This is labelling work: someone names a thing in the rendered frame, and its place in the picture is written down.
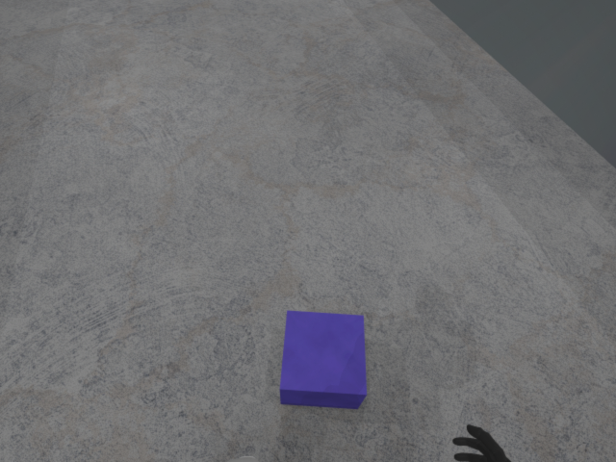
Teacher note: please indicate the carton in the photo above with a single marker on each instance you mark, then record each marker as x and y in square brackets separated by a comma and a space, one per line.
[324, 361]

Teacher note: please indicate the robot right hand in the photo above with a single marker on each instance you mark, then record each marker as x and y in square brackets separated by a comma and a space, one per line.
[484, 442]

